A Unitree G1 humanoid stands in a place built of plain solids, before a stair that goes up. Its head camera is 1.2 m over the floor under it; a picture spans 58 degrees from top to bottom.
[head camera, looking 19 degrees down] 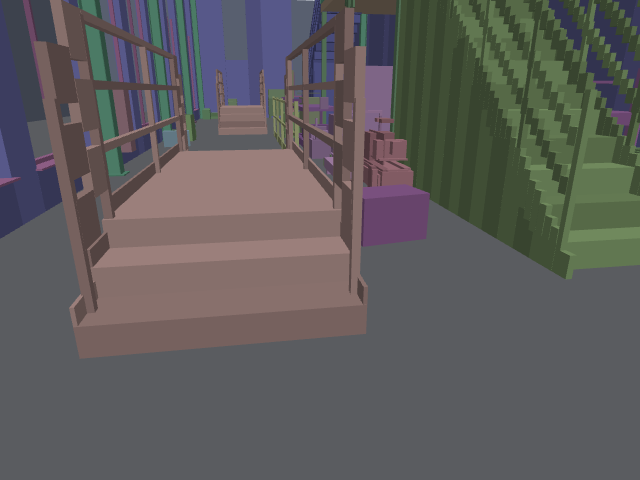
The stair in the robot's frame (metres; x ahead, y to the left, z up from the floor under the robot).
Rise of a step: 0.17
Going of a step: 0.30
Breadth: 1.40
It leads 9 degrees to the left of straight ahead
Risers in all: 3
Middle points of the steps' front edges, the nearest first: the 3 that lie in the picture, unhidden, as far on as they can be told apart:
1.87 0.45 0.17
2.16 0.50 0.34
2.46 0.54 0.51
